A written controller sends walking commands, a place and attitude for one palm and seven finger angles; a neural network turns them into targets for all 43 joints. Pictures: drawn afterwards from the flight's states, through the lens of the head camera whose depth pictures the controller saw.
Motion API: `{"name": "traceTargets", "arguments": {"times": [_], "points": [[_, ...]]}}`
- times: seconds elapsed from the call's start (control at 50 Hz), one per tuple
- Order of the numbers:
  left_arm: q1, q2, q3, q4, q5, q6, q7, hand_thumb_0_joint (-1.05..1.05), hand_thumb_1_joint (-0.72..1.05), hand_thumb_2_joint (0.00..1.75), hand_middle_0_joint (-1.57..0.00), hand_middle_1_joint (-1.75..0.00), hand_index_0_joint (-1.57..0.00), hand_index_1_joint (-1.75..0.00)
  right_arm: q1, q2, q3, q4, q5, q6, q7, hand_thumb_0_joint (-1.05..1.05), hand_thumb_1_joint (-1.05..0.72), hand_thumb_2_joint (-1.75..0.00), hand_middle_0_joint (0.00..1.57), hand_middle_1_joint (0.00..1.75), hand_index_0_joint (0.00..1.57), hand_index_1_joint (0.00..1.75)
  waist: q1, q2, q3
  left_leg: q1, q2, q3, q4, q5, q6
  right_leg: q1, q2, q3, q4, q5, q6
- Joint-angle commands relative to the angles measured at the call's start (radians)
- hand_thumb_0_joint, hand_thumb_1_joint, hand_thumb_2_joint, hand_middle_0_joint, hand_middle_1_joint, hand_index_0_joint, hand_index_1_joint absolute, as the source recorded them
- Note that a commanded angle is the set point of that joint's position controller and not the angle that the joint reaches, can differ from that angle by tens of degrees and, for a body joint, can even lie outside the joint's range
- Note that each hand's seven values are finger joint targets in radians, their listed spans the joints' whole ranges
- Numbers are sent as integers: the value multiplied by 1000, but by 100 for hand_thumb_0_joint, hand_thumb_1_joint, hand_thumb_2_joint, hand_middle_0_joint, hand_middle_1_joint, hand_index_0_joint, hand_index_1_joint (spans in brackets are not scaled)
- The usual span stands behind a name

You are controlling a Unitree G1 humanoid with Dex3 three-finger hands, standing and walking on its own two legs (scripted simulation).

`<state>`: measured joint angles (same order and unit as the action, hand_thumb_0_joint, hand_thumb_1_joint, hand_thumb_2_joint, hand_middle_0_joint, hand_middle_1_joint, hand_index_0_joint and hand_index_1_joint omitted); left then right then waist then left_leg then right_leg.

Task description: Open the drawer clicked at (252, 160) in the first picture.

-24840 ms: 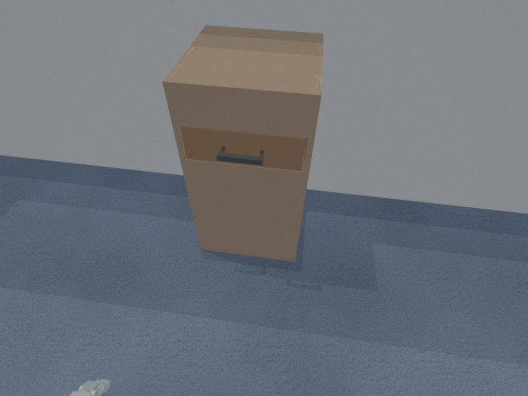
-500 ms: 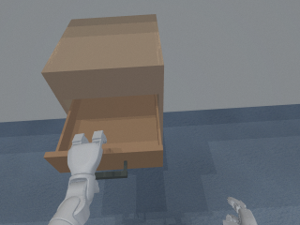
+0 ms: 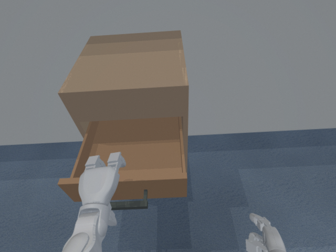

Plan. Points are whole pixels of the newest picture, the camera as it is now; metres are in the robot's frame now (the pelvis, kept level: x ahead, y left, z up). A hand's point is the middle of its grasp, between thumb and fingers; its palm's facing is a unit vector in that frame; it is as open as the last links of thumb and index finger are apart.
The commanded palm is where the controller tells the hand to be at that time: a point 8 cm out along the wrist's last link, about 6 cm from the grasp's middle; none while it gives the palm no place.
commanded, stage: lift the hand off the handle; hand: left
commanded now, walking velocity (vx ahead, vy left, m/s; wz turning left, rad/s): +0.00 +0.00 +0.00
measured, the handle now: (125, 199) +0.30 +0.18 -0.13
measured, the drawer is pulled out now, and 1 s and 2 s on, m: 0.26 0.26 0.26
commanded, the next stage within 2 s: draw the hand back to the body in 0.16 s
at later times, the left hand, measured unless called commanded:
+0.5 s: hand (97, 191) +0.24 +0.20 +0.04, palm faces +0.10 -0.10 -0.99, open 13.8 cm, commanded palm +0.21 +0.20 +0.09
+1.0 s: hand (81, 192) +0.21 +0.20 +0.10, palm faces +0.23 -0.82 -0.52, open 13.7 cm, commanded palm +0.17 +0.24 +0.15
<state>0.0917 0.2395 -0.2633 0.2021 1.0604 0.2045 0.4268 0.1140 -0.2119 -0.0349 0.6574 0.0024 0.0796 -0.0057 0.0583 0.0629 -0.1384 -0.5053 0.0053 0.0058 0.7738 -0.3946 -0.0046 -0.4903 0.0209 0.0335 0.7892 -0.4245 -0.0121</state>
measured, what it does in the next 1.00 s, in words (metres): stands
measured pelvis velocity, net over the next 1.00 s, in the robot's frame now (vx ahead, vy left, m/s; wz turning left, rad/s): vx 0.00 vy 0.00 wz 0.01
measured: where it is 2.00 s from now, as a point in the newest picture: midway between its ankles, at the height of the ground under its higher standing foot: outside the picture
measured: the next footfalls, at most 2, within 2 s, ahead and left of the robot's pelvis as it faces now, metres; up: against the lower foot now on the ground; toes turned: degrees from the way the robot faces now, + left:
none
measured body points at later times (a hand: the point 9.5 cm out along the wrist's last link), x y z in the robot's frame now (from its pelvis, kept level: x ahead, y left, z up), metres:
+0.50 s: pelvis +0.00 -0.01 +0.01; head -0.01 -0.05 +0.46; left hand +0.23 +0.20 +0.09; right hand +0.20 -0.24 -0.10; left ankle +0.00 +0.12 -0.71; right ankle -0.02 -0.11 -0.71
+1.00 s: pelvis +0.00 +0.00 +0.02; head -0.01 -0.03 +0.47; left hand +0.19 +0.24 +0.13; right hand +0.21 -0.20 -0.05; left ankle +0.00 +0.12 -0.71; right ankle -0.02 -0.11 -0.71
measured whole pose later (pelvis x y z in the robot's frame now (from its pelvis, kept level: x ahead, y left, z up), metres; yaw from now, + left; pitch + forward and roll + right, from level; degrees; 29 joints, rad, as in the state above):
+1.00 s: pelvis +0.00 +0.00 +0.02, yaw +0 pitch -3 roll +0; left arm 0.37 0.28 0.03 -0.23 0.18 0.02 0.15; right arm 0.13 -0.20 0.04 0.59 0.00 -0.05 -0.09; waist 0.07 0.07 0.01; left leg -0.20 0.02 -0.01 0.55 -0.31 -0.01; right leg -0.16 0.03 0.02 0.54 -0.32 -0.01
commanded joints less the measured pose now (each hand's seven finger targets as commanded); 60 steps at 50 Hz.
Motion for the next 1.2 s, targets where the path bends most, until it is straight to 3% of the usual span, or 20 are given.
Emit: {"name": "traceTargets", "arguments": {"times": [0.0, 0.06, 0.08, 0.14, 0.26, 0.32, 0.4, 0.44, 0.52, 0.72, 0.84, 0.86, 0.88, 0.9, 0.92, 0.94, 0.96, 1.04, 1.14, 1.18], "points": [[-178, 139, 102, -201, 15, 7, 7, 0, -50, 30, -30, -120, -30, -120, -144, -104, -14, -162, 1, -45, -7, 0, -90, -90, 20, 30, 20, 30, -4, -118, -161, 166, -34, 25, -106, 298, 28, 64, 25, -32, -149, 332, -21], [-161, 135, 99, -204, 16, 2, -8, 0, -50, 30, -30, -120, -30, -120, -150, -97, -9, -166, 1, -44, -6, 0, -90, -90, 20, 30, 20, 30, 3, -97, -147, 173, -35, 27, -117, 294, 26, 74, 25, -28, -158, 319, -22], [-147, 110, 77, -192, 10, 1, -15, 0, -50, 30, -30, -120, -30, -120, -146, -96, -12, -167, 3, -46, -5, 0, -90, -90, 20, 30, 20, 30, -3, -86, -113, 169, -35, 28, -122, 283, 27, 64, 25, -32, -166, 310, -24], [-205, 123, 84, -184, 14, -8, -24, 0, -50, 30, -30, -120, -30, -120, -141, -101, -12, -161, 2, -45, -7, 0, -90, -90, 20, 30, 20, 30, -16, -81, -98, 172, -34, 23, -128, 271, 26, 52, 27, -30, -177, 284, -26], [-187, 175, 145, -265, 16, -70, -12, 0, -50, 30, -30, -120, -30, -120, -134, -94, -19, -162, -9, -62, -13, 0, -90, -90, 20, 30, 20, 30, 6, -52, -202, 203, -40, 29, -108, 309, 28, 96, 21, -9, -164, 351, -23], [-110, 166, 147, -342, 8, -83, 4, 0, -50, 30, -30, -120, -30, -120, -134, -89, -28, -168, -11, -70, -5, 0, -90, -90, 20, 30, 20, 30, 13, -36, -219, 223, -38, 32, -108, 363, 26, 121, 23, -13, -154, 413, -28], [-11, 198, 187, -344, -4, -49, 0, 0, -50, 30, -30, -120, -30, -120, -161, -92, -18, -169, -4, -69, -1, 0, -90, -90, 20, 30, 20, 30, 25, -89, -165, 196, -41, 36, -124, 345, 26, 142, 22, 1, -178, 429, -19], [-5, 203, 193, -330, -19, -19, -16, 0, -50, 30, -30, -120, -30, -120, -174, -99, -16, -167, 5, -61, -1, 0, -90, -90, 20, 30, 20, 30, 18, -92, -102, 184, -39, 35, -151, 309, 23, 138, 24, 7, -204, 376, -21], [-8, 212, 173, -409, -42, 4, -68, 0, -50, 30, -30, -120, -30, -120, -198, -101, -11, -179, 9, -63, -9, 0, -90, -90, 20, 30, 20, 30, 17, -107, -87, 215, -41, 40, -173, 283, 37, 150, 16, 5, -237, 333, -9], [51, 306, 271, -509, -61, -91, -136, 0, -50, 30, -30, -120, -30, -120, -200, -93, 4, -170, -5, -84, -27, 0, -90, -90, 20, 30, 20, 30, 30, -48, -39, 268, -44, 31, -204, 262, 35, 154, 15, 12, -298, 260, -11], [79, 342, 323, -544, -88, -101, -154, 0, -50, 30, -30, -120, -30, -120, -208, -99, 6, -171, -2, -87, -28, 0, -90, -90, 20, 30, 20, 30, 33, -46, -30, 293, -40, 25, -226, 279, 29, 183, 15, 16, -330, 263, -13], [55, -6, 241, -575, -841, -152, -222, 0, -47, 32, -30, -118, -30, -118, -111, -56, 19, -265, 17, -132, -44, 0, -90, -90, 20, 30, 20, 30, -72, -137, 90, 414, 4, 42, -244, 201, 62, 205, 23, -46, -380, 246, 5], [57, 120, 314, -638, -916, -204, -245, 0, -43, 33, -29, -115, -29, -115, -122, -79, 24, -259, 13, -167, -60, 0, -90, -90, 20, 30, 20, 30, -47, -151, 37, 437, 9, 40, -270, 157, 59, 232, 17, -42, -388, 197, 11], [68, 165, 357, -641, -920, -230, -247, 0, -40, 34, -29, -113, -29, -113, -140, -77, 33, -250, 10, -186, -71, 0, -90, -90, 20, 30, 20, 30, -32, -86, 60, 441, -4, 47, -282, 144, 58, 230, 17, -33, -406, 181, 6], [115, 213, 433, -699, -990, -259, -251, 0, -36, 36, -29, -111, -29, -111, -124, -87, 41, -258, -2, -193, -93, 0, -90, -90, 20, 30, 20, 30, -16, -126, 42, 438, 0, 41, -297, 198, 53, 268, 5, -46, -413, 222, 10], [144, 234, 468, -706, -1022, -274, -257, 0, -32, 37, -29, -109, -29, -109, -121, -89, 51, -251, -6, -205, -106, 0, -90, -90, 20, 30, 20, 30, -11, -100, 64, 435, -1, 37, -308, 216, 43, 275, 0, -49, -423, 226, 10], [116, 236, 474, -770, -1032, -294, -261, 0, -29, 39, -29, -107, -29, -107, -111, -87, 56, -250, -11, -224, -109, 0, -90, -90, 20, 30, 20, 30, -9, -71, 33, 445, 0, 33, -324, 249, 39, 299, -8, -54, -415, 265, 9], [240, 225, 517, -774, -1070, -317, -275, 0, -15, 45, -27, -98, -27, -98, -70, -82, 55, -224, -15, -257, -107, 0, -90, -90, 20, 30, 20, 30, -6, 48, 99, 427, 7, 36, -353, 323, 16, 324, -8, -63, -436, 335, -2], [335, 171, 505, -755, -1092, -328, -305, 0, 2, 52, -26, -86, -26, -86, -52, -90, 38, -209, -14, -264, -88, 0, -90, -90, 20, 30, 20, 30, -13, 2, 132, 410, 20, 33, -377, 385, 10, 345, -3, -73, -444, 385, 1], [340, 176, 508, -799, -1094, -341, -310, 0, 9, 55, -26, -82, -26, -82, -47, -96, 32, -213, -14, -269, -84, 0, -90, -90, 20, 30, 20, 30, -11, 2, 91, 424, 24, 33, -380, 409, 14, 361, -8, -72, -434, 409, 3]]}}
